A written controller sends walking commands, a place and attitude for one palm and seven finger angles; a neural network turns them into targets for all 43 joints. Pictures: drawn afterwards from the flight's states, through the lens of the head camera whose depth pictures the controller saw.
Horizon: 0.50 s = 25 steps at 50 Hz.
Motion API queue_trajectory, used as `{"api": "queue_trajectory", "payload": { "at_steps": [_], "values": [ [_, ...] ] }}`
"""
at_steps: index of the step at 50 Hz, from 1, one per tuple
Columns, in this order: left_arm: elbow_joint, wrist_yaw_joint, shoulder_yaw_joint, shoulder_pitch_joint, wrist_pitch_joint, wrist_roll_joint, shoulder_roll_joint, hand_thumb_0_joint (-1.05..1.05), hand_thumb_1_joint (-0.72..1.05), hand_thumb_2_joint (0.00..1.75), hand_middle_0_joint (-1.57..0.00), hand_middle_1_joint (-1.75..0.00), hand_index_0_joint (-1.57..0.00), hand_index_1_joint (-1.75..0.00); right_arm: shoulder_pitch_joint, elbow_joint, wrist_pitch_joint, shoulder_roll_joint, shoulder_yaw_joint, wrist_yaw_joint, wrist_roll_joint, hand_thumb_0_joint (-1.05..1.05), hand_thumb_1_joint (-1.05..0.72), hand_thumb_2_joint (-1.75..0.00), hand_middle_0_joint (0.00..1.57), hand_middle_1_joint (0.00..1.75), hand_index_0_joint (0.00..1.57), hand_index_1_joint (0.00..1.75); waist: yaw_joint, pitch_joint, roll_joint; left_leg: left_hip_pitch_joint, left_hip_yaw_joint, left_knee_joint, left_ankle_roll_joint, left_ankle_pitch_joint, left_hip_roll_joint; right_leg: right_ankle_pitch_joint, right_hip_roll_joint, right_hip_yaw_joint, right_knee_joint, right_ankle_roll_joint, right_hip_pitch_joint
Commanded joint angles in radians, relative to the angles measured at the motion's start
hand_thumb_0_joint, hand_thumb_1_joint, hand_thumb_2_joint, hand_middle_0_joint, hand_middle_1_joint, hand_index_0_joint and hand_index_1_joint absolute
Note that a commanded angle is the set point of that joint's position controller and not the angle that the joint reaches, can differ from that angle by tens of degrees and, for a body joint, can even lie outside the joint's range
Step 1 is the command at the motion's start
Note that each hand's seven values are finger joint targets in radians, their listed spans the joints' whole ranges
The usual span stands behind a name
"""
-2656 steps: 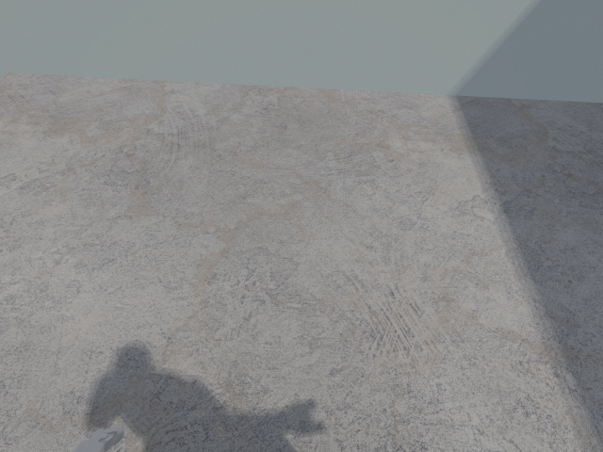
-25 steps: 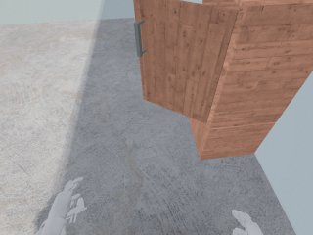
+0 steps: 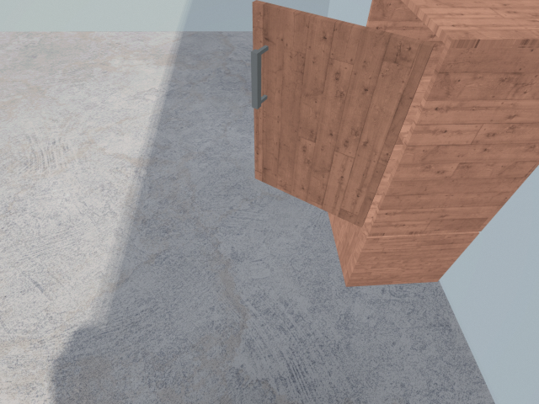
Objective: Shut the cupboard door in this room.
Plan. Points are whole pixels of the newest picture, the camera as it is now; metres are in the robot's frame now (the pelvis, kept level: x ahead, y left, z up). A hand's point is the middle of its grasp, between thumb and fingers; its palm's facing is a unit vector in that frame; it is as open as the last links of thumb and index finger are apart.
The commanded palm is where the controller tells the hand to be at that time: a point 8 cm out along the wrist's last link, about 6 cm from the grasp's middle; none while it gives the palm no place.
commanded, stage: let the arm hang, fingers relaxed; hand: left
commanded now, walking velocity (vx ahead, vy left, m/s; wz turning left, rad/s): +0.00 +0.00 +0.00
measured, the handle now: (260, 77) +0.88 +0.08 +0.04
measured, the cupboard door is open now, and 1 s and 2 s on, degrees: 54 54 54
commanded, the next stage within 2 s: look to check the result in 0.42 s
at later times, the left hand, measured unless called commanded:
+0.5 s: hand out of the picture +0.00 +0.15 -0.18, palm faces +0.00 -0.99 -0.14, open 7.4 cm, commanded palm none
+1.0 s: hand out of the picture -0.01 +0.16 -0.18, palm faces -0.01 -0.98 -0.17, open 7.4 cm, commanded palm none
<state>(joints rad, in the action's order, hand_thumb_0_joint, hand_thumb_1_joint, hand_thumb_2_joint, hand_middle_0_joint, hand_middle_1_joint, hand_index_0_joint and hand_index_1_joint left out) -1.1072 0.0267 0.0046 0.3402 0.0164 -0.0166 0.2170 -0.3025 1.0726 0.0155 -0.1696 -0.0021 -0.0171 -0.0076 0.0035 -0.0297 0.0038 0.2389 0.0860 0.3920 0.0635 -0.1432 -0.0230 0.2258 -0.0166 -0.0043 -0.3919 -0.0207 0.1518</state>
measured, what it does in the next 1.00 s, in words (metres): stands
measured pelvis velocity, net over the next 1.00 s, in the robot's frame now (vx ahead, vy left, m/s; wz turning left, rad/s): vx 0.02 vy -0.01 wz -0.03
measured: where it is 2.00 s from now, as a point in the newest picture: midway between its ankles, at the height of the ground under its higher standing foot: outside the picture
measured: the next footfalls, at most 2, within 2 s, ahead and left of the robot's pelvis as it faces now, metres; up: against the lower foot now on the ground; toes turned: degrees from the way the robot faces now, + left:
right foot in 2.00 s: +0.08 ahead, -0.16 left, +0.00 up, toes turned +27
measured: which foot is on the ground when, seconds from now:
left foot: down 0.00-1.00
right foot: down 0.00-1.00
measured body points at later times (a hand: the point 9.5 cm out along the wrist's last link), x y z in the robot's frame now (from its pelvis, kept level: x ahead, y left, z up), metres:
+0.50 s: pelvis +0.01 +0.00 +0.00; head +0.01 +0.01 +0.45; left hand +0.00 +0.20 -0.17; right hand -0.01 -0.22 -0.16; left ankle +0.05 +0.08 -0.74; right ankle -0.01 -0.14 -0.74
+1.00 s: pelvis +0.02 -0.01 +0.00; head +0.02 +0.00 +0.45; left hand -0.01 +0.21 -0.16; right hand -0.01 -0.22 -0.16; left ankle +0.05 +0.08 -0.74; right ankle -0.01 -0.14 -0.74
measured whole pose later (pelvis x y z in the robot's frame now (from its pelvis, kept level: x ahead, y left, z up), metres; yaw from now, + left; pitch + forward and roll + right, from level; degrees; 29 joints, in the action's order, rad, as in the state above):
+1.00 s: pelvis +0.02 -0.01 +0.00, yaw -2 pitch -1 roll +0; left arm -1.16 0.04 0.00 0.32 0.00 -0.02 0.14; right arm -0.30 1.14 0.00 -0.14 0.00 -0.03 0.00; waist 0.01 -0.03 -0.01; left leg 0.19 0.11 0.37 0.05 -0.17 -0.02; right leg 0.25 -0.01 -0.03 -0.38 -0.01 0.11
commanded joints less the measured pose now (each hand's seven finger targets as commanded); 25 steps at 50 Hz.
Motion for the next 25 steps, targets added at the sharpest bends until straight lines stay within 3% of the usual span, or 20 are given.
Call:
{"api": "queue_trajectory", "payload": {
  "at_steps": [1,14,18,25],
  "values": [
    [0.009,0.005,0.004,0.040,-0.024,0.003,0.055,0.00,0.90,0.90,-0.20,-0.30,-0.20,-0.30,-0.046,-0.015,-0.019,-0.116,-0.026,-0.012,-0.002,0.00,-0.90,-0.90,0.20,0.30,0.20,0.30,0.013,-0.019,-0.025,-0.077,-0.151,-0.118,-0.024,-0.104,0.140,0.003,-0.065,-0.074,0.085,0.052,0.093],
    [-0.035,0.014,0.003,0.077,-0.027,0.001,0.021,0.00,0.90,0.90,-0.20,-0.30,-0.20,-0.30,-0.054,0.025,-0.022,-0.082,-0.018,-0.018,-0.001,0.00,-0.90,-0.90,0.20,0.30,0.20,0.30,0.009,-0.055,-0.013,-0.090,-0.128,-0.112,-0.023,-0.042,0.131,-0.031,-0.066,-0.077,0.090,0.045,0.095],
    [-0.038,0.015,0.005,0.073,-0.024,0.002,0.006,0.00,0.90,0.90,-0.20,-0.30,-0.20,-0.30,-0.062,0.031,-0.022,-0.071,-0.018,-0.020,-0.004,0.00,-0.90,-0.90,0.20,0.30,0.20,0.30,0.011,-0.086,0.019,-0.070,-0.133,-0.132,-0.028,-0.097,0.128,-0.012,-0.062,-0.076,0.084,0.045,0.104],
    [-0.036,0.015,0.008,0.073,-0.026,0.002,0.002,0.00,0.90,0.90,-0.20,-0.30,-0.20,-0.30,-0.081,0.034,-0.025,-0.062,-0.019,-0.022,-0.003,0.00,-0.90,-0.90,0.20,0.30,0.20,0.30,0.009,-0.060,-0.008,-0.077,-0.129,-0.121,-0.026,-0.065,0.129,-0.030,-0.063,-0.073,0.082,0.048,0.082]
  ]
}}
